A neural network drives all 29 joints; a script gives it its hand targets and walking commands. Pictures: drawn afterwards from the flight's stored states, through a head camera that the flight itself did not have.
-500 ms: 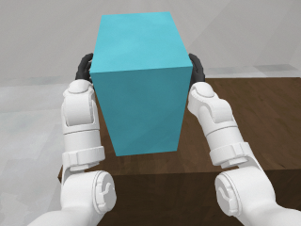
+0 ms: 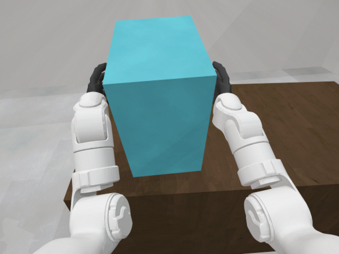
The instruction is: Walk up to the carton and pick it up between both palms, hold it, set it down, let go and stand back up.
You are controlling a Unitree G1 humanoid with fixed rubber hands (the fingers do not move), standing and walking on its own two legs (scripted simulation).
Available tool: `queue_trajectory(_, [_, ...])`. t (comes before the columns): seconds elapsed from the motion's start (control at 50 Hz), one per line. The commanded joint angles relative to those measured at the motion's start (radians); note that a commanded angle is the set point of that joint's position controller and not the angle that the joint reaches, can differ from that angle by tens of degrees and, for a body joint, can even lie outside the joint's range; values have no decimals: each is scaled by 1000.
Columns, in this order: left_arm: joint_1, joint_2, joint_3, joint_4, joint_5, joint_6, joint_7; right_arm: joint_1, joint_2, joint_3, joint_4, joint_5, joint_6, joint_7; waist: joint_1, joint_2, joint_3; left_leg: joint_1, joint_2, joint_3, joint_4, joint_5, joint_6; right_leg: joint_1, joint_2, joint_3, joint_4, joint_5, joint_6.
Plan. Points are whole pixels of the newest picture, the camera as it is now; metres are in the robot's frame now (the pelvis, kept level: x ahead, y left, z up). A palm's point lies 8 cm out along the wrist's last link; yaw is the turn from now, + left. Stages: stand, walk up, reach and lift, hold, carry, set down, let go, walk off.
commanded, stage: hold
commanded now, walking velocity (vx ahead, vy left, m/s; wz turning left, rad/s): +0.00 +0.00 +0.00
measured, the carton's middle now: (160, 99) +0.42 +0.01 +0.20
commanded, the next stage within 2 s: none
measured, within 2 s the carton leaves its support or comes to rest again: neither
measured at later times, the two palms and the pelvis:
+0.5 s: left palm (95, 99) +0.36 +0.15 +0.24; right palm (219, 95) +0.36 -0.12 +0.24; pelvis +0.00 +0.00 +0.00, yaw +1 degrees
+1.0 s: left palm (96, 96) +0.37 +0.15 +0.25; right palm (220, 94) +0.37 -0.13 +0.24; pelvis +0.00 +0.00 +0.00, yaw +0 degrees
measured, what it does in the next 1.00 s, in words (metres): stands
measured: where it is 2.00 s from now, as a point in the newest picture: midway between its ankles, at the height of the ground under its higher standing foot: outside the picture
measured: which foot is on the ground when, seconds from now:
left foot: down 0.00-1.00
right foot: down 0.00-1.00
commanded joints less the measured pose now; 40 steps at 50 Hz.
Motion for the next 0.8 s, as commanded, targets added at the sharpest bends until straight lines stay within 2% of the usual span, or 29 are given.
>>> queue_trajectory(0.0, [-669, -496, -462, -40, -186, -56, -127, -844, 534, 302, -302, 88, -72, 122, -2, 69, -371, 30, -62, 65, -39, 143, 16, 52, 41, -18, -33, 147, 69])
queue_trajectory(0.02, [-682, -497, -461, -43, -191, -58, -127, -851, 537, 300, -308, 84, -74, 123, -1, 63, -374, 20, -63, 67, -41, 131, 18, 50, 39, -19, -33, 138, 69])
queue_trajectory(0.08, [-667, -515, -470, -23, -189, -52, -123, -846, 514, 279, -282, 81, -74, 127, -11, 96, -371, 16, -57, 63, -40, 123, 5, 48, 45, -21, -30, 107, 59])
queue_trajectory(0.14, [-677, -499, -450, -1, -178, -56, -126, -841, 511, 262, -248, 71, -70, 133, -7, 83, -355, -4, -58, 68, -52, 95, 9, 52, 44, -23, -31, 84, 63])
queue_trajectory(0.16, [-668, -500, -447, -2, -180, -57, -124, -848, 510, 270, -253, 74, -74, 136, -1, 74, -359, -1, -55, 64, -52, 109, 10, 55, 49, -26, -28, 94, 61])
queue_trajectory(0.2, [-682, -507, -468, -48, -190, -63, -123, -815, 520, 271, -241, 79, -69, 133, -19, 86, -383, 26, -56, 60, -38, 162, 0, 73, 49, -25, -23, 135, 62])
queue_trajectory(0.22, [-666, -501, -454, -29, -180, -59, -123, -813, 515, 278, -235, 82, -66, 132, -12, 81, -366, 28, -59, 61, -36, 179, 0, 76, 50, -23, -25, 151, 62])
queue_trajectory(0.24, [-657, -501, -450, -19, -181, -55, -127, -804, 512, 273, -233, 83, -63, 129, -19, 78, -349, 26, -63, 61, -35, 178, -2, 75, 45, -20, -27, 168, 65])
queue_trajectory(0.26, [-663, -495, -439, -26, -182, -57, -131, -820, 524, 286, -251, 87, -63, 127, -7, 61, -364, 20, -68, 62, -35, 181, 3, 88, 46, -22, -24, 181, 70])
queue_trajectory(0.28, [-646, -495, -457, -33, -187, -56, -133, -807, 517, 290, -272, 93, -64, 123, -18, 70, -382, 36, -71, 58, -26, 196, -4, 93, 41, -17, -20, 223, 72])
queue_trajectory(0.3, [-642, -489, -439, -4, -178, -53, -135, -820, 504, 284, -260, 93, -62, 120, -17, 65, -355, 32, -70, 57, -29, 188, -2, 84, 43, -20, -25, 210, 72])
queue_trajectory(0.34, [-660, -507, -462, -63, -195, -58, -129, -836, 524, 310, -301, 113, -71, 121, -8, 75, -417, 49, -66, 53, -14, 237, -6, 101, 52, -27, -16, 225, 67])
queue_trajectory(0.36, [-650, -510, -482, -85, -200, -59, -125, -827, 523, 324, -326, 121, -74, 119, -18, 86, -439, 73, -68, 50, 4, 280, -14, 109, 52, -24, -12, 271, 68])
queue_trajectory(0.4, [-657, -506, -476, -75, -196, -56, -124, -836, 525, 323, -330, 116, -72, 116, -14, 83, -420, 63, -69, 52, 1, 249, -8, 92, 48, -26, -21, 229, 71])
queue_trajectory(0.42, [-667, -518, -487, -81, -199, -57, -121, -836, 522, 315, -322, 114, -71, 120, -16, 99, -403, 54, -64, 51, -8, 227, -11, 74, 50, -28, -18, 196, 65])
queue_trajectory(0.5, [-665, -508, -484, -77, -197, -60, -108, -843, 526, 320, -307, 110, -74, 131, 3, 75, -400, 41, -57, 52, -20, 203, 1, 69, 54, -30, -18, 165, 62])
queue_trajectory(0.52, [-656, -500, -466, -45, -181, -55, -108, -827, 513, 303, -267, 99, -67, 133, 2, 77, -349, 30, -56, 55, -31, 183, 2, 56, 55, -30, -25, 141, 58])
queue_trajectory(0.54, [-659, -514, -483, -68, -192, -56, -111, -831, 522, 302, -296, 97, -74, 133, -3, 78, -381, 33, -57, 57, -30, 179, 3, 59, 53, -25, -24, 143, 60])
queue_trajectory(0.56, [-645, -501, -461, -27, -181, -50, -115, -836, 520, 293, -281, 90, -69, 130, 1, 60, -337, 24, -59, 59, -34, 163, 10, 52, 49, -22, -33, 147, 63])
queue_trajectory(0.6, [-643, -496, -440, -22, -168, -48, -121, -840, 521, 300, -275, 87, -69, 134, 18, 57, -338, 12, -57, 64, -45, 148, 14, 65, 51, -23, -30, 135, 63])
queue_trajectory(0.62, [-655, -508, -459, -45, -179, -50, -121, -835, 518, 297, -275, 95, -70, 134, 3, 77, -370, 28, -58, 62, -34, 177, 6, 71, 50, -21, -23, 166, 60])
queue_trajectory(0.68, [-668, -496, -458, -51, -182, -53, -123, -818, 529, 297, -259, 97, -63, 127, -10, 67, -360, 41, -65, 62, -28, 192, 0, 68, 47, -23, -29, 194, 70])
queue_trajectory(0.72, [-666, -511, -476, -55, -197, -52, -127, -834, 526, 296, -298, 99, -65, 122, -19, 79, -391, 38, -64, 57, -18, 203, -5, 86, 48, -22, -23, 209, 69])
queue_trajectory(0.74, [-671, -510, -480, -45, -197, -52, -128, -840, 528, 293, -306, 97, -64, 119, -25, 84, -390, 29, -68, 59, -19, 185, -4, 83, 42, -18, -24, 207, 71])
queue_trajectory(0.76, [-674, -500, -456, -19, -185, -52, -129, -838, 521, 280, -265, 87, -57, 119, -23, 74, -349, 17, -66, 58, -33, 150, 0, 64, 41, -20, -28, 178, 72])
queue_trajectory(0.78, [-660, -498, -457, -20, -187, -52, -133, -829, 521, 284, -284, 87, -61, 119, -21, 68, -370, 28, -69, 62, -31, 145, 3, 71, 39, -18, -29, 185, 74])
